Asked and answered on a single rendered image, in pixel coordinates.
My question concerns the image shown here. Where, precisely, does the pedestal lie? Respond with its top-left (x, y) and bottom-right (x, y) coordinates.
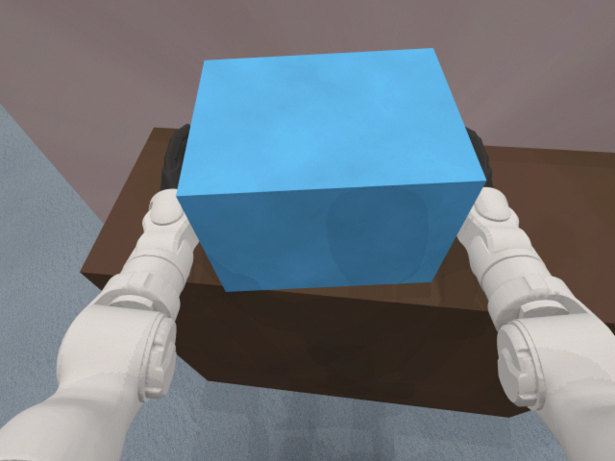
top-left (80, 128), bottom-right (615, 418)

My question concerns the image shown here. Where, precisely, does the robot left forearm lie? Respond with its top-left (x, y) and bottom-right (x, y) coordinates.
top-left (57, 189), bottom-right (199, 386)

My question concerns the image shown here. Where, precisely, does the right robot hand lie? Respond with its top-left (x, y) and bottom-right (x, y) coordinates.
top-left (465, 127), bottom-right (494, 188)

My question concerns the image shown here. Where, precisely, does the carton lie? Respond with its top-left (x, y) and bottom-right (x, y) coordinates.
top-left (176, 48), bottom-right (486, 292)

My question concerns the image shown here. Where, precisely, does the robot right forearm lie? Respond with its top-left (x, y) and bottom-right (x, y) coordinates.
top-left (457, 187), bottom-right (615, 341)

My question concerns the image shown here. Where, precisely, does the right robot upper arm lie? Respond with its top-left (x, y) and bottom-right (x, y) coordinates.
top-left (497, 313), bottom-right (615, 461)

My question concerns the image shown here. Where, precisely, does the left robot hand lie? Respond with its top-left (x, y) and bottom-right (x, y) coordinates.
top-left (160, 124), bottom-right (190, 191)

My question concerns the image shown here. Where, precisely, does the left robot upper arm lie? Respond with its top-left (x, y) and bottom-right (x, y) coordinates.
top-left (0, 304), bottom-right (177, 461)

